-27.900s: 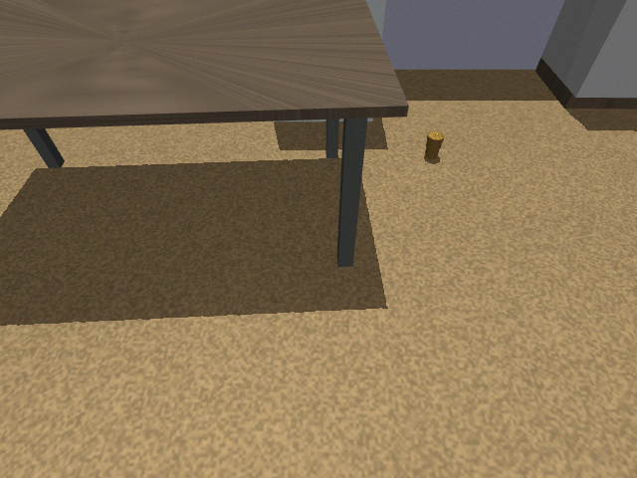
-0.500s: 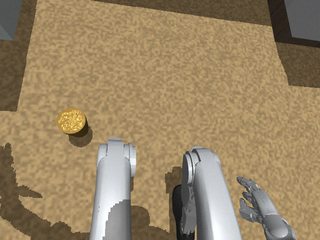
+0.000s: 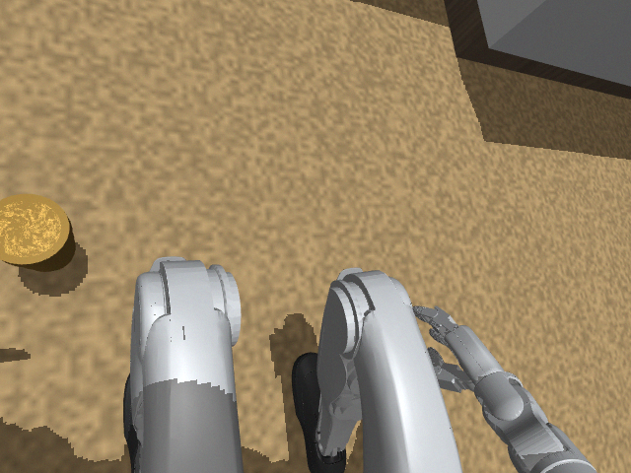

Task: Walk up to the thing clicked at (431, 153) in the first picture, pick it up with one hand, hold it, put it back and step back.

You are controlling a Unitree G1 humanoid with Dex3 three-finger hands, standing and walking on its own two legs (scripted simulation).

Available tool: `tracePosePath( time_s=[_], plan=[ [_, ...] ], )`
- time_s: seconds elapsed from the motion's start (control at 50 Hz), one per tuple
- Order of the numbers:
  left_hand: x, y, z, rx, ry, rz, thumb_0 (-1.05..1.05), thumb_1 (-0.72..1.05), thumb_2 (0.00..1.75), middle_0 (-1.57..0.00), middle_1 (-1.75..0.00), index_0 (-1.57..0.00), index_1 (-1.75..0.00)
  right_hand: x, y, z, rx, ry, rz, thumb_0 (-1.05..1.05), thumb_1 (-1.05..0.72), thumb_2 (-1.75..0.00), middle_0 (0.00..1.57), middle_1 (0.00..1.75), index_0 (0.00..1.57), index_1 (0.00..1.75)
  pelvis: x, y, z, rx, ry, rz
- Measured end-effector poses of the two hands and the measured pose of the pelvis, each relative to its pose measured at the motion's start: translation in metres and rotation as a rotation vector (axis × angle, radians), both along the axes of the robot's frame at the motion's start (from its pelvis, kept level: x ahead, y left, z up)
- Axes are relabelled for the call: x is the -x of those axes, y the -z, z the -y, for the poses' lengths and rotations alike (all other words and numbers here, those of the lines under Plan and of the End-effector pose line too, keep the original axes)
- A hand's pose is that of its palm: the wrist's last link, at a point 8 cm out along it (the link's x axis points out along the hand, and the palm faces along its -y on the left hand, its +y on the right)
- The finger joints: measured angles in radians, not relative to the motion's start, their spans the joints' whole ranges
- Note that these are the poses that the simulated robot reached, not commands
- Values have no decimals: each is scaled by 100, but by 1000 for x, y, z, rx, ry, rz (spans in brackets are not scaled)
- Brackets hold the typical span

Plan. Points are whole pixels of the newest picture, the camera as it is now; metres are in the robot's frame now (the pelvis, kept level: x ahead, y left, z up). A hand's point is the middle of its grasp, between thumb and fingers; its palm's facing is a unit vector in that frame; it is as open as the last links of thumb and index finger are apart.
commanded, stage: approach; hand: left
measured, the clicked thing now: (39, 241) +0.37 +0.33 -0.23
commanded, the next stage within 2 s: close in in 0.10 s
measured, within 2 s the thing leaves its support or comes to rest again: leaves its support in 1.72 s
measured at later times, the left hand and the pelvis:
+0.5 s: hand (23, 262) +0.33 +0.34 -0.23, palm faces +0.23 -0.97 -0.02, open 17.3 cm; pelvis -0.02 +0.03 -0.03, yaw -6 degrees
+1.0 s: hand (38, 269) +0.33 +0.33 -0.24, palm faces +0.30 -0.95 -0.03, open 16.9 cm; pelvis -0.02 +0.03 -0.04, yaw -7 degrees
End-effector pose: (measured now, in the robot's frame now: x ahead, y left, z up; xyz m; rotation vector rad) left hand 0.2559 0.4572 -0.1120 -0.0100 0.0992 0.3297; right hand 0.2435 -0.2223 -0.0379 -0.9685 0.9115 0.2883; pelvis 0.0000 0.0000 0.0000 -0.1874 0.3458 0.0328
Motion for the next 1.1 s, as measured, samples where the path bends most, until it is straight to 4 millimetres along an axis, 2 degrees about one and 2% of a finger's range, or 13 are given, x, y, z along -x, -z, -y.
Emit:
tracePosePath(
  time_s=[0.16, 0.28, 0.38, 0.5, 0.62, 0.74, 0.86, 0.98, 1.1],
  plan=[
    [-33, 51, 9, 14, 99, -37, -1, -41, 16, -4, -18, -4, -18, 12, -1, -2, 129, -58, -73, 1, -88, -89, 21, 31, 21, 30, -1, 14, -12, 54, 29, 55],
    [-47, 87, 42, 38, 206, -108, -1, -49, 15, -4, -20, -4, -19, 28, 0, -9, 176, -91, -113, 1, -88, -89, 21, 31, 21, 30, 3, 22, -21, 88, 55, 111],
    [-52, 106, 63, 28, 169, -81, -1, -54, 13, -4, -19, -6, -17, 43, 0, -17, 200, -120, -145, 1, -89, -89, 21, 31, 21, 30, 10, 30, -24, 106, 68, 174],
    [-46, 113, 65, -8, 99, -38, -2, -54, 10, -5, -16, -7, -14, 62, 0, -22, 220, -120, -190, 0, -88, -88, 21, 31, 21, 30, 16, 34, -28, 127, 73, 216],
    [-36, 107, 57, -45, 93, -41, -2, -54, 8, -5, -14, -7, -12, 73, -3, -23, 231, -107, -205, 0, -88, -88, 21, 31, 21, 30, 18, 34, -33, 145, 76, 229],
    [-39, 99, 70, -16, 86, -3, -2, -54, 8, -4, -13, -7, -11, 71, -10, -25, 223, -110, -173, 0, -88, -88, 21, 31, 21, 30, 20, 33, -35, 151, 78, 237],
    [-45, 107, 91, 19, 69, 6, -2, -52, 11, -4, -13, -6, -11, 67, -16, -28, 227, -121, -143, 0, -88, -88, 21, 31, 21, 30, 21, 35, -34, 148, 91, 250],
    [-38, 119, 86, -12, 27, -14, -2, -44, 15, -4, -11, -5, -10, 68, -10, -26, 241, -124, -173, 0, -87, -89, 21, 31, 21, 30, 21, 38, -33, 145, 94, 254],
    [-33, 118, 79, -42, 5, -8, -1, -35, 18, -7, -11, -7, -11, 69, 1, -24, 230, -123, -219, 0, -86, -89, 21, 31, 21, 30, 18, 38, -33, 145, 91, 243]
  ],
)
